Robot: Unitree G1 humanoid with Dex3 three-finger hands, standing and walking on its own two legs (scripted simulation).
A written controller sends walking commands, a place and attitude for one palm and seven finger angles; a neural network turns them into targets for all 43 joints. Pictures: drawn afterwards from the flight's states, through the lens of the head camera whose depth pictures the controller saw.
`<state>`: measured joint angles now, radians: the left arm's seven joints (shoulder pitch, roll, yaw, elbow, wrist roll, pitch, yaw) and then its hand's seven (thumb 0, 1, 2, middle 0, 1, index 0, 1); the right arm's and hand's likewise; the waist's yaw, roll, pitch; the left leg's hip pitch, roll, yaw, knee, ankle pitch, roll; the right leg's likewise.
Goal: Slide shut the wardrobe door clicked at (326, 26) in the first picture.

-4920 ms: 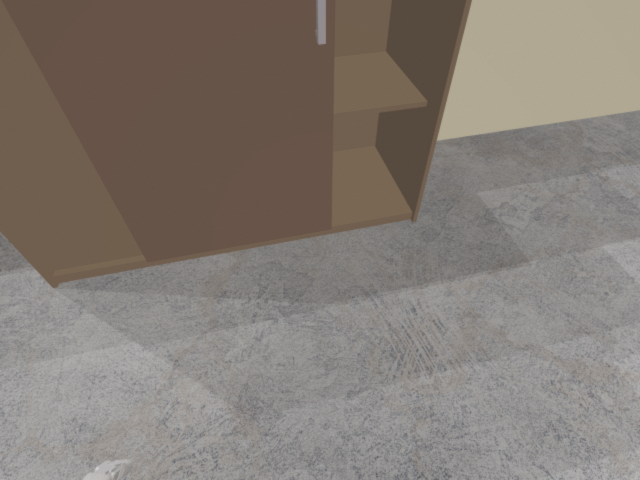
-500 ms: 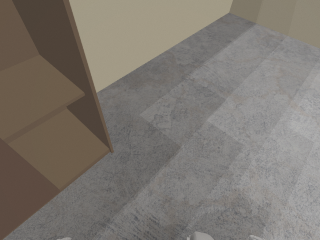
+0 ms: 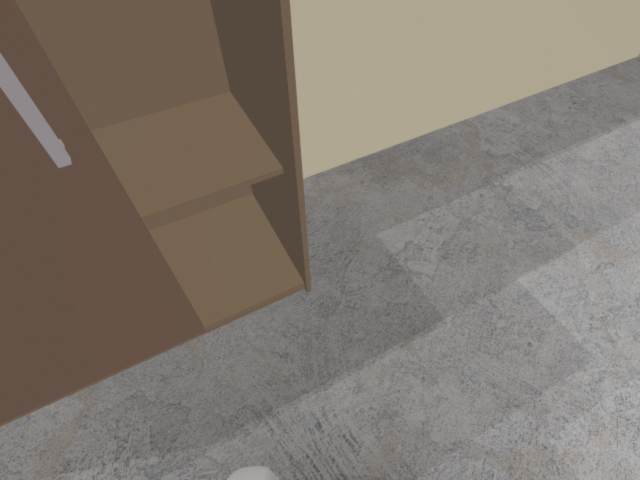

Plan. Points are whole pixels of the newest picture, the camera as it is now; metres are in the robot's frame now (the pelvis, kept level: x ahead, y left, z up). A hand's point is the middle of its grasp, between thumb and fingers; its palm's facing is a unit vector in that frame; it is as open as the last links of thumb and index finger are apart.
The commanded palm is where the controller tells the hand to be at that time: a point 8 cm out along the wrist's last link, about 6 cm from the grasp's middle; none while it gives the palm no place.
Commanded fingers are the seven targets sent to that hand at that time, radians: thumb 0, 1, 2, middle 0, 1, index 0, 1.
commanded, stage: turn to face it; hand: left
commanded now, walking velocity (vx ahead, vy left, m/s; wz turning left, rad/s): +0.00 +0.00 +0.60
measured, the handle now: (21, 95) +0.57 +0.47 +0.17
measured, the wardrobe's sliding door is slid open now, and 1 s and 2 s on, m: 0.37 0.37 0.37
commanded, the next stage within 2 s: take the last steps up to it in 0.72 s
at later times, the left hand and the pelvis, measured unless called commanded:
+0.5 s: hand out of the picture +0.07 +0.23 -0.15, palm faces +0.29 -0.91 -0.30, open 7.4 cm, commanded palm none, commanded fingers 0.00 0.90 0.90 -0.20 -0.30 -0.20 -0.30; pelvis +0.01 +0.00 -0.01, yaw +16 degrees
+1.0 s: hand out of the picture -0.11 +0.20 -0.18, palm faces +0.49 -0.84 -0.22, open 7.4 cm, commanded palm none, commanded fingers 0.00 0.90 0.90 -0.20 -0.30 -0.20 -0.30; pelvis -0.01 +0.02 +0.00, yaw +27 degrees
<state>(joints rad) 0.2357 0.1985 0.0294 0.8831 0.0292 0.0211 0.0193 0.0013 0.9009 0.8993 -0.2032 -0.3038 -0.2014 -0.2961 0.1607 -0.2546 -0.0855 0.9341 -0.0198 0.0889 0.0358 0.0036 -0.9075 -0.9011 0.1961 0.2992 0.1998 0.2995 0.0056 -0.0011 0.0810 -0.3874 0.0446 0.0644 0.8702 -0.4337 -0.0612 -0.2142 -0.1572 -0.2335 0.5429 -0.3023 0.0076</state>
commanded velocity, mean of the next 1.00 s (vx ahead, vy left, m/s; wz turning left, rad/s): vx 0.06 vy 0.00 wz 0.35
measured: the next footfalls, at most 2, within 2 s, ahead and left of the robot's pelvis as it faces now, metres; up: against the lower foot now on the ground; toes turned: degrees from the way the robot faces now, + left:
left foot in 0.10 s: +0.02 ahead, +0.14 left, +0.00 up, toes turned +10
right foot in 0.48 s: +0.09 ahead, -0.09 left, +0.00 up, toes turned +13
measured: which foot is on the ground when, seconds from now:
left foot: up 0.00-0.08, down 0.10-0.48, up 0.50-0.90, down 0.92-1.00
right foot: down 0.00-0.10, up 0.12-0.46, down 0.48-0.92, up 0.94-1.00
